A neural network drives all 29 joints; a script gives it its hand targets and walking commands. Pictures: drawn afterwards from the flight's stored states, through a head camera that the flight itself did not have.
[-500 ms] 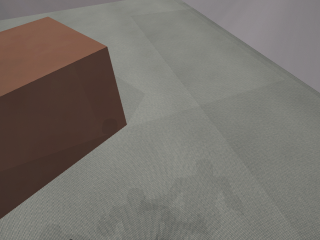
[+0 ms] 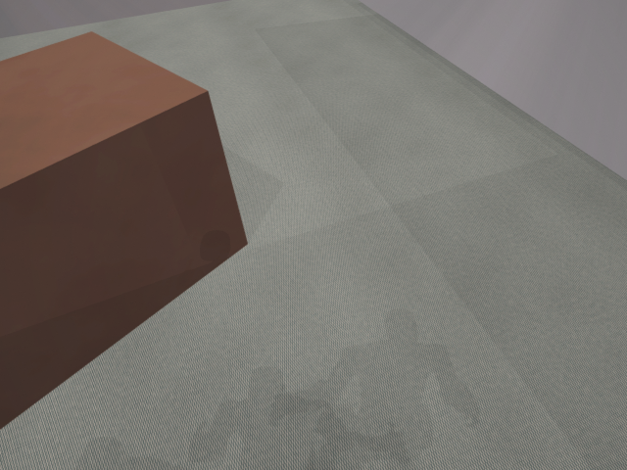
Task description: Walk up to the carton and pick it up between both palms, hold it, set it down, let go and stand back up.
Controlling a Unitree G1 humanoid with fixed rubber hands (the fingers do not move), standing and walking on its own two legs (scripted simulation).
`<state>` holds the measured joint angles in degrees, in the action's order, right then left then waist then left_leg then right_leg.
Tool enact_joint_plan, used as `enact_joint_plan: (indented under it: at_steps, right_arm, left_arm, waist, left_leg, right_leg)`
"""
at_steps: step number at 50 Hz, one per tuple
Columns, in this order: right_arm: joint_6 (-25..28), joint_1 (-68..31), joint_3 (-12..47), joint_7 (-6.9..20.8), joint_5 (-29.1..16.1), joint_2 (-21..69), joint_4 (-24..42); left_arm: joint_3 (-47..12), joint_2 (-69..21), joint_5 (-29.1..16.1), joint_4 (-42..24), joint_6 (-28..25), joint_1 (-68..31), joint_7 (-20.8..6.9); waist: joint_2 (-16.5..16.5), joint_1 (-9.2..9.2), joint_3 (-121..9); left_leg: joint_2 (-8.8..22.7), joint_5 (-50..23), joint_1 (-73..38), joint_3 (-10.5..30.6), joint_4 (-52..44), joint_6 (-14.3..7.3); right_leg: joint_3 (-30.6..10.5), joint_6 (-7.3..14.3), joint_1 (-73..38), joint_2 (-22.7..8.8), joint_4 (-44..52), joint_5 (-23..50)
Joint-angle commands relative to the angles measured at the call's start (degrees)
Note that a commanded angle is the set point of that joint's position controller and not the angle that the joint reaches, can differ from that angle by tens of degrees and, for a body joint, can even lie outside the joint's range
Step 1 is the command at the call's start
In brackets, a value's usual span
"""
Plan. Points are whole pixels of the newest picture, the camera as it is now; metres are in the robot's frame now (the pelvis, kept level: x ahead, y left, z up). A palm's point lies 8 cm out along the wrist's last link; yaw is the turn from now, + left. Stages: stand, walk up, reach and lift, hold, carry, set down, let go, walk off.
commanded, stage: stand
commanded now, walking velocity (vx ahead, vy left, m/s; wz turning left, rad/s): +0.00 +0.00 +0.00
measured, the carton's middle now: out of the picture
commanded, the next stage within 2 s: none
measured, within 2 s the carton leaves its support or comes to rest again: neither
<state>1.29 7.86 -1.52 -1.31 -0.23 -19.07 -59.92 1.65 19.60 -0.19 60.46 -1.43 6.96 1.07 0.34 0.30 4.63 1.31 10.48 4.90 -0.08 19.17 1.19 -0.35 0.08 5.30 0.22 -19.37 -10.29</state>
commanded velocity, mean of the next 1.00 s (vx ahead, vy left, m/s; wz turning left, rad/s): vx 0.00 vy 0.00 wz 0.00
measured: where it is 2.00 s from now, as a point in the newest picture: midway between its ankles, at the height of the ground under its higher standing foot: outside the picture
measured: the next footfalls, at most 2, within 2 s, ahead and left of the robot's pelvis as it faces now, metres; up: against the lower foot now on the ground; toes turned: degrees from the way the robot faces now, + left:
none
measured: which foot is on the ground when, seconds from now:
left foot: down 0.00-1.00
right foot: down 0.00-1.00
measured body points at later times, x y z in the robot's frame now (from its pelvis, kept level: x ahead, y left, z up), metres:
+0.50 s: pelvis +0.00 +0.00 +0.00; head +0.01 -0.01 +0.45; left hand +0.09 +0.30 -0.12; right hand +0.07 -0.30 -0.13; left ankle +0.00 +0.13 -0.75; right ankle +0.01 -0.12 -0.75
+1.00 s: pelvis +0.01 +0.00 +0.00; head +0.01 -0.01 +0.45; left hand +0.09 +0.30 -0.12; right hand +0.08 -0.31 -0.13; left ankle +0.00 +0.13 -0.75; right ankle +0.01 -0.12 -0.75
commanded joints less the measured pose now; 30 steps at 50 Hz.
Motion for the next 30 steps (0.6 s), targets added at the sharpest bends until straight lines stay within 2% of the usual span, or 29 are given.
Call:
enact_joint_plan:
  at_steps: [1, 5, 7, 8, 11, 15, 18, 19, 21, 22, 24, 25, 26, 28, 29, 30]
  right_arm:
    - [0.7, -0.4, -1.9, -0.4, 0.0, -10.2, 2.2]
    - [0.9, -0.2, -2.3, -0.4, -0.1, -11.6, 2.0]
    - [0.7, -0.5, -1.9, -0.4, 0.0, -10.3, 2.0]
    - [0.7, -0.3, -1.9, -0.4, -0.1, -10.3, 1.8]
    - [0.6, -0.1, -2.2, -0.5, -0.1, -11.7, 1.6]
    - [0.6, -0.3, -1.9, -0.6, 0.2, -10.3, 1.5]
    - [0.5, -1.0, -1.9, -0.4, 0.2, -10.8, 1.5]
    - [0.5, -1.3, -1.7, -0.4, 0.1, -10.0, 1.6]
    - [0.7, 0.9, -2.1, -0.5, -0.1, -11.2, 0.7]
    - [0.5, 0.3, -2.0, -0.6, 0.0, -10.9, 0.8]
    - [0.7, 0.7, -2.0, -0.6, -0.1, -11.2, 1.1]
    - [0.5, -0.3, -1.7, -0.7, 0.0, -10.4, 1.0]
    - [0.6, 0.5, -2.0, -0.7, -0.3, -11.0, 0.9]
    - [0.4, 0.2, -1.8, -0.6, 0.0, -10.4, 0.9]
    - [0.6, 1.1, -1.8, -0.6, 0.0, -10.1, 0.8]
    - [0.5, 1.7, -1.6, -0.5, 0.0, -10.1, 0.5]
  left_arm:
    - [2.1, 10.1, -0.1, -3.0, -1.1, -1.8, 0.3]
    - [2.2, 10.5, 0.0, -3.1, -0.9, -1.7, 0.3]
    - [2.2, 10.4, -0.1, -2.4, -0.8, -0.4, 0.4]
    - [2.3, 10.4, -0.3, -2.7, -0.8, -1.2, 0.5]
    - [2.4, 10.4, 0.0, -2.9, -0.7, -0.9, 0.7]
    - [2.4, 10.3, -0.1, -2.4, -0.6, -1.3, 0.4]
    - [2.5, 10.2, -0.3, -2.5, -0.6, -0.4, 0.5]
    - [2.3, 9.6, -0.3, -2.6, -0.7, -0.6, 0.4]
    - [2.1, 9.5, -0.2, -2.5, -0.4, -0.7, 0.4]
    - [2.2, 9.4, -0.2, -2.6, -0.4, -0.6, 0.4]
    - [2.3, 10.3, -0.1, -2.3, -0.6, -0.6, 0.6]
    - [2.2, 9.6, -0.2, -2.6, -0.7, -0.5, 0.5]
    - [2.0, 9.6, -0.2, -2.1, -0.5, -0.3, 0.5]
    - [2.0, 9.7, -0.2, -2.7, -0.6, -0.9, 0.5]
    - [2.1, 9.5, -0.3, -2.5, -0.5, -0.5, 0.5]
    - [2.3, 10.3, -0.4, -2.3, -0.5, 0.3, 0.6]
  waist:
    - [-0.3, 0.36, -2.5]
    - [-0.5, 0.13, -3.5]
    - [0.6, -0.03, -3.7]
    - [-1.0, 0.02, -3.3]
    - [0.4, 0.06, -3.5]
    - [-0.9, 0.04, -2.5]
    - [-0.1, -0.42, -1.9]
    - [0.5, -0.2, -2.6]
    - [-1.3, 0.29, -2.5]
    - [-0.1, 0.02, -2.6]
    - [0.4, 0.48, -2.8]
    - [0.5, -0.25, -3.1]
    - [-0.2, 0.35, -2.9]
    - [-1.4, 0.01, -1.9]
    - [0.5, 0.48, -2.3]
    - [-0.2, 0.49, -2.3]
  left_leg:
    - [6.5, -5.9, 0.2, 5.0, -3.8, -2.0]
    - [6.5, -7.8, -0.3, 4.9, -3.4, -1.9]
    - [6.4, -7.4, -0.6, 4.8, -3.4, -2.0]
    - [6.7, -7.7, -0.2, 5.1, -3.6, -2.0]
    - [6.5, -7.3, -0.5, 4.9, -3.7, -2.0]
    - [6.6, -6.3, 0.1, 4.8, -3.8, -1.8]
    - [6.3, -4.8, 1.1, 5.0, -4.5, -2.0]
    - [6.5, -4.7, 0.4, 5.0, -4.3, -2.1]
    - [6.5, -4.4, 0.2, 5.2, -4.3, -2.0]
    - [6.6, -5.3, 0.2, 4.9, -4.1, -2.0]
    - [6.8, -6.9, -1.0, 4.7, -3.7, -1.7]
    - [6.7, -7.2, 0.0, 5.0, -3.7, -1.9]
    - [6.7, -6.7, -0.5, 4.7, -3.8, -1.9]
    - [6.7, -5.3, 0.2, 4.8, -4.2, -2.0]
    - [6.7, -5.5, -0.4, 4.7, -4.0, -2.0]
    - [6.6, -5.5, -0.8, 5.0, -4.1, -2.0]
  right_leg:
    - [-6.1, 1.1, 1.2, -7.2, 3.7, 5.6]
    - [-5.8, 1.1, 0.2, -7.4, 4.0, 8.4]
    - [-5.6, 0.9, 0.2, -7.2, 4.1, 7.6]
    - [-6.0, 0.9, 0.1, -7.4, 4.0, 8.2]
    - [-5.8, 1.0, 0.3, -7.7, 4.4, 8.3]
    - [-5.5, 0.7, 0.1, -7.3, 4.4, 7.0]
    - [-5.5, 0.7, 0.3, -7.1, 4.8, 5.1]
    - [-5.6, 0.7, 0.2, -7.3, 5.0, 5.2]
    - [-5.5, 0.8, 0.4, -7.2, 4.9, 4.9]
    - [-5.8, 0.9, 0.4, -7.2, 4.8, 5.6]
    - [-5.8, 0.9, 0.8, -7.4, 4.6, 7.4]
    - [-5.8, 0.9, -0.1, -7.2, 4.4, 7.0]
    - [-5.8, 0.9, 0.3, -7.3, 4.9, 7.3]
    - [-5.7, 0.9, 1.2, -7.2, 4.8, 5.8]
    - [-6.0, 0.7, 1.2, -7.3, 5.1, 5.2]
    - [-5.8, 0.7, 1.3, -7.2, 4.9, 5.0]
